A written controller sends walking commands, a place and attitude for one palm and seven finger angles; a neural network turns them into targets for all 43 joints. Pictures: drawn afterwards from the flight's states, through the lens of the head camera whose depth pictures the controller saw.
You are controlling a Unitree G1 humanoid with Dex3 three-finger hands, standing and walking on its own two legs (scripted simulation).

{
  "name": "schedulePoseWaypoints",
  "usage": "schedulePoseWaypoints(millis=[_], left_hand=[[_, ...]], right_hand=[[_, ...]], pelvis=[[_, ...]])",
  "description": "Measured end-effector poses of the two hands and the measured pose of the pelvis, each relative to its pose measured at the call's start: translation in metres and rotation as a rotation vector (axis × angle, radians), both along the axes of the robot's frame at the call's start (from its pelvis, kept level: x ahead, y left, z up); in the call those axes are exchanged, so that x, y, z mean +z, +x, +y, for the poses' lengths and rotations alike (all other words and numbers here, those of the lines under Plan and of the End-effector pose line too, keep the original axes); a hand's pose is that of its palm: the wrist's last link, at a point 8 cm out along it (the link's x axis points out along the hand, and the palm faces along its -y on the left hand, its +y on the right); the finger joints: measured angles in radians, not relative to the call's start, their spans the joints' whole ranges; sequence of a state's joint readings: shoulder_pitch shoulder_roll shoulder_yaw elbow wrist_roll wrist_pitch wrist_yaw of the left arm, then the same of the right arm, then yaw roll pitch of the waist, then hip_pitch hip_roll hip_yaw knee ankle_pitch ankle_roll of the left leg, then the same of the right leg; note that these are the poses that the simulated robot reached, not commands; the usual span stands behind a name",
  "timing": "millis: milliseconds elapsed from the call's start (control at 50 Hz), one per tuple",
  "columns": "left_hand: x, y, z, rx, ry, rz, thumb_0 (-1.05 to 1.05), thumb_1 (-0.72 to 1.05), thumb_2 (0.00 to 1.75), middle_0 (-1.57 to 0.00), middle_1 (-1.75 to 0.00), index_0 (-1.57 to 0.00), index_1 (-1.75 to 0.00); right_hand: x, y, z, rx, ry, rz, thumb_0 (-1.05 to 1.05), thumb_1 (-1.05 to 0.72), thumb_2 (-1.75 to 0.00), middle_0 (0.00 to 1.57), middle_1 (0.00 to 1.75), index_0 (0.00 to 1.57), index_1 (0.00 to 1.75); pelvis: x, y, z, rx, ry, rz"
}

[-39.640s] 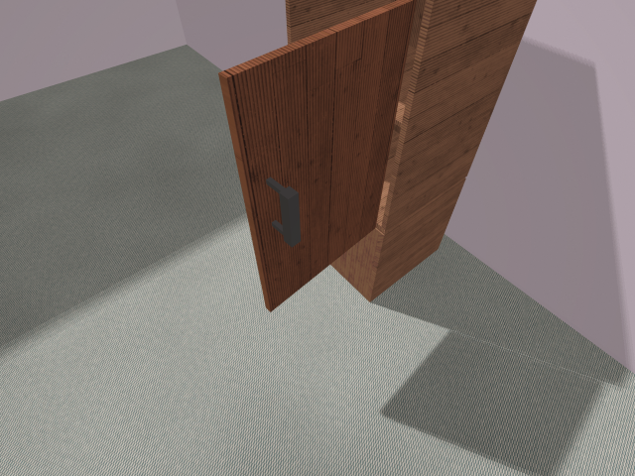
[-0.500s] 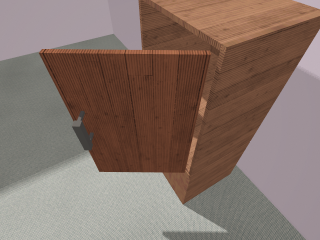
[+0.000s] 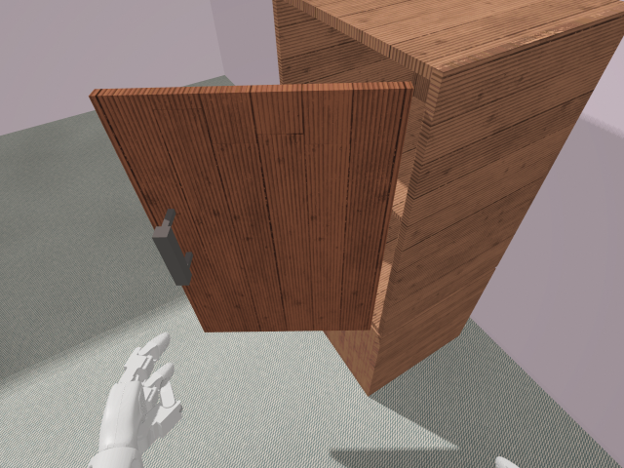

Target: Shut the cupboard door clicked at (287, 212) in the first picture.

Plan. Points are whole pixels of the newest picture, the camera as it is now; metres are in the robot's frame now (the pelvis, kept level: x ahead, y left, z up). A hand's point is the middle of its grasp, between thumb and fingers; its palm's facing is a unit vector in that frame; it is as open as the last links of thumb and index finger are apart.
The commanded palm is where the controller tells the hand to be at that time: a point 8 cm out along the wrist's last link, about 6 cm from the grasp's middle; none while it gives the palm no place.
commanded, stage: raise the hand and make a fist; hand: left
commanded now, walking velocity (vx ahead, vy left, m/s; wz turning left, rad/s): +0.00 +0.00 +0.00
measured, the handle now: (176, 247) +0.45 +0.23 +0.01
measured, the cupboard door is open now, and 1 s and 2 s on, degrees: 59 59 59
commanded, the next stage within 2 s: bring the fist close to the handle in 1.72 s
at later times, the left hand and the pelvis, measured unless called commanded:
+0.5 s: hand (205, 436) +0.18 +0.14 -0.02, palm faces -0.13 -0.99 -0.03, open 4.8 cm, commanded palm +0.14 +0.22 -0.02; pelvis -0.05 -0.01 -0.10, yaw +0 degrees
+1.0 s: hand (171, 421) +0.19 +0.18 -0.01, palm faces +0.03 -1.00 -0.05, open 3.2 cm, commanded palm +0.17 +0.23 +0.00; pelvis -0.03 +0.00 -0.07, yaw -1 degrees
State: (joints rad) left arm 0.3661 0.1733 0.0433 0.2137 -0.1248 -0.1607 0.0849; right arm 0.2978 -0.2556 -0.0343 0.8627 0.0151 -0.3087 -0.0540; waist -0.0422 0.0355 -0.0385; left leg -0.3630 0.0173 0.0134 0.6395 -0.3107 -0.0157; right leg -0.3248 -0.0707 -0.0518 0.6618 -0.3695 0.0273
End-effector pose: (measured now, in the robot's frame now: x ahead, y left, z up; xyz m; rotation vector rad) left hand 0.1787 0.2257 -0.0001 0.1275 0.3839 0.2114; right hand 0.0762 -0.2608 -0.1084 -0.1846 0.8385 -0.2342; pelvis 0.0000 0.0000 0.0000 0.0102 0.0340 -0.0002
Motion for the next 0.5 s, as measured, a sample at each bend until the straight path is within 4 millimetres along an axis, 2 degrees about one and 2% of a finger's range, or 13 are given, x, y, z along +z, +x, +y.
schedulePoseWaypoints(millis=[40, 60, 100, 160, 220, 260, 280, 340, 420, 460, 500], left_hand=[[0.013, 0.020, -0.014, -0.074, -0.052, -0.188, 0.02, 0.93, 0.90, -0.26, -0.38, -0.26, -0.37], [0.015, 0.023, -0.021, -0.112, -0.090, -0.267, 0.02, 0.93, 0.90, -0.28, -0.39, -0.27, -0.38], [0.007, 0.018, -0.032, -0.183, -0.162, -0.387, 0.02, 0.93, 0.90, -0.31, -0.42, -0.30, -0.42], [-0.025, -0.011, -0.037, -0.228, -0.201, -0.421, 0.01, 0.92, 0.90, -0.36, -0.48, -0.35, -0.47], [-0.061, -0.048, -0.025, -0.186, -0.177, -0.304, 0.01, 0.91, 0.90, -0.42, -0.53, -0.41, -0.53], [-0.072, -0.069, -0.012, -0.138, -0.137, -0.242, 0.02, 0.91, 0.90, -0.45, -0.57, -0.45, -0.57], [-0.071, -0.076, -0.005, -0.117, -0.111, -0.240, 0.02, 0.90, 0.90, -0.47, -0.59, -0.47, -0.59], [-0.045, -0.077, 0.005, -0.103, -0.044, -0.356, 0.03, 0.90, 0.90, -0.52, -0.65, -0.52, -0.65], [-0.007, -0.050, -0.010, -0.214, -0.046, -0.555, 0.03, 0.91, 0.90, -0.59, -0.73, -0.59, -0.73], [-0.005, -0.032, -0.022, -0.294, -0.078, -0.544, 0.02, 0.91, 0.90, -0.63, -0.77, -0.62, -0.77], [-0.015, -0.017, -0.032, -0.348, -0.119, -0.438, 0.02, 0.90, 0.90, -0.66, -0.81, -0.66, -0.81]], right_hand=[[0.009, 0.023, -0.008, 0.026, -0.026, -0.116, 0.02, -0.92, -0.90, 0.21, 0.30, 0.20, 0.30], [0.014, 0.034, -0.010, 0.042, -0.038, -0.164, 0.02, -0.92, -0.90, 0.20, 0.30, 0.20, 0.30], [0.021, 0.053, -0.014, 0.081, -0.061, -0.236, 0.01, -0.91, -0.90, 0.20, 0.30, 0.20, 0.30], [0.025, 0.078, -0.014, 0.150, -0.096, -0.302, 0.01, -0.91, -0.90, 0.20, 0.30, 0.20, 0.30], [0.018, 0.099, -0.008, 0.213, -0.108, -0.337, 0.01, -0.91, -0.90, 0.20, 0.30, 0.20, 0.30], [0.009, 0.109, 0.001, 0.249, -0.100, -0.354, 0.01, -0.91, -0.90, 0.20, 0.30, 0.20, 0.30], [0.004, 0.112, 0.007, 0.264, -0.092, -0.360, 0.01, -0.91, -0.90, 0.20, 0.30, 0.20, 0.30], [-0.016, 0.115, 0.027, 0.297, -0.053, -0.367, 0.01, -0.91, -0.90, 0.20, 0.30, 0.20, 0.30], [-0.042, 0.101, 0.051, 0.295, 0.021, -0.335, 0.01, -0.90, -0.90, 0.20, 0.30, 0.20, 0.30], [-0.053, 0.086, 0.057, 0.261, 0.058, -0.295, 0.01, -0.90, -0.90, 0.21, 0.30, 0.20, 0.30], [-0.059, 0.068, 0.059, 0.209, 0.087, -0.242, 0.01, -0.90, -0.90, 0.21, 0.30, 0.21, 0.30]], pelvis=[[-0.010, -0.009, -0.002, -0.008, 0.005, 0.044], [-0.015, -0.013, -0.003, -0.015, 0.009, 0.066], [-0.028, -0.021, -0.007, -0.025, 0.015, 0.103], [-0.051, -0.029, -0.012, -0.024, 0.016, 0.142], [-0.070, -0.037, -0.015, -0.009, 0.003, 0.161], [-0.081, -0.041, -0.016, 0.003, -0.012, 0.169], [-0.085, -0.043, -0.016, 0.009, -0.020, 0.173], [-0.095, -0.048, -0.015, 0.020, -0.043, 0.184], [-0.102, -0.054, -0.012, 0.023, -0.062, 0.190], [-0.102, -0.055, -0.010, 0.017, -0.059, 0.196], [-0.099, -0.055, -0.008, 0.009, -0.051, 0.199]])
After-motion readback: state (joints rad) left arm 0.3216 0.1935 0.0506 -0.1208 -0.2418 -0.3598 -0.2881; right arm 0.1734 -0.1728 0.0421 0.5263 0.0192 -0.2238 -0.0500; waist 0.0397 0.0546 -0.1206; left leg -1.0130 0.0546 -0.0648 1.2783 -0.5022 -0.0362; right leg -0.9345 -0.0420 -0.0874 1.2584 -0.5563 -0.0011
